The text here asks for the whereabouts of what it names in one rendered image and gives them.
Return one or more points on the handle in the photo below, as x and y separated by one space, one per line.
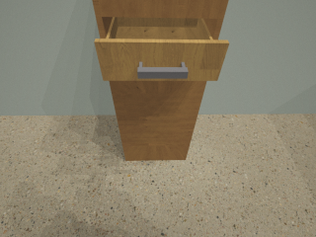
162 72

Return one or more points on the cabinet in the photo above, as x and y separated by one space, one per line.
156 119

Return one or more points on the drawer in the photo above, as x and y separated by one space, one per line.
160 42

